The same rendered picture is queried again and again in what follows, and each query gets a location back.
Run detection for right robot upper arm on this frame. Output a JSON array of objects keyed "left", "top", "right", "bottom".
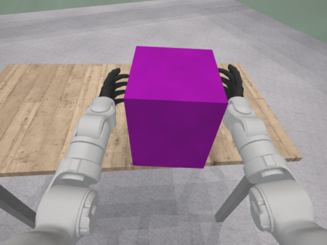
[{"left": 249, "top": 179, "right": 327, "bottom": 245}]

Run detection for left robot upper arm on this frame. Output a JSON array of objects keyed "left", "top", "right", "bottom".
[{"left": 2, "top": 184, "right": 99, "bottom": 245}]

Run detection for robot right forearm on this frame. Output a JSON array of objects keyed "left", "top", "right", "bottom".
[{"left": 223, "top": 96, "right": 316, "bottom": 221}]

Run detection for robot left forearm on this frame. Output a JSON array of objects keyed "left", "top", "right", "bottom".
[{"left": 35, "top": 96, "right": 116, "bottom": 225}]

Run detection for right robot hand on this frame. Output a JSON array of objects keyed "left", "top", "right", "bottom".
[{"left": 218, "top": 64, "right": 244, "bottom": 100}]

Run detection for left robot hand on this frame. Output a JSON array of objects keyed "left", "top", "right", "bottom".
[{"left": 99, "top": 68, "right": 129, "bottom": 105}]

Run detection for carton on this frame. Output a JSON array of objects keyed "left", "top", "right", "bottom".
[{"left": 124, "top": 46, "right": 228, "bottom": 168}]

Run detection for table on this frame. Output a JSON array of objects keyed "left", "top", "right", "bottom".
[{"left": 0, "top": 63, "right": 303, "bottom": 229}]

